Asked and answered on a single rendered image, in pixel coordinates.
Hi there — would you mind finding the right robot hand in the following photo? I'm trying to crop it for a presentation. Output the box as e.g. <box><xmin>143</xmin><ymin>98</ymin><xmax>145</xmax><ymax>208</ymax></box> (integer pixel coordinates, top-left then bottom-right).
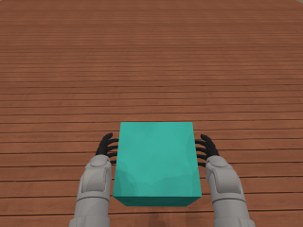
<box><xmin>194</xmin><ymin>134</ymin><xmax>220</xmax><ymax>167</ymax></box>

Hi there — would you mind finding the left robot hand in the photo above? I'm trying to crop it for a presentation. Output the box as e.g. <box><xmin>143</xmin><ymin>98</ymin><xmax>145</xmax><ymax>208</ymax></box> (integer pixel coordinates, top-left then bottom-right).
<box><xmin>95</xmin><ymin>132</ymin><xmax>119</xmax><ymax>165</ymax></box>

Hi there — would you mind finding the left robot forearm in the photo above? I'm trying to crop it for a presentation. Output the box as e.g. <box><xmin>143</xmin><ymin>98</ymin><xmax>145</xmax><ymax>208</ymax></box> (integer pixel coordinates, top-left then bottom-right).
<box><xmin>68</xmin><ymin>154</ymin><xmax>112</xmax><ymax>227</ymax></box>

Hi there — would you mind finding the carton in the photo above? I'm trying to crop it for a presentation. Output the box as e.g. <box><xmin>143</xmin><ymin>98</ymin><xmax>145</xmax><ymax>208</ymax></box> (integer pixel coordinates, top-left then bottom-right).
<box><xmin>113</xmin><ymin>122</ymin><xmax>202</xmax><ymax>207</ymax></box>

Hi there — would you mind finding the right robot forearm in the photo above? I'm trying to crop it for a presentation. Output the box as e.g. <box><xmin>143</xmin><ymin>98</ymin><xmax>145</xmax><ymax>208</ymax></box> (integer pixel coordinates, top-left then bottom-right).
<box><xmin>205</xmin><ymin>155</ymin><xmax>256</xmax><ymax>227</ymax></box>

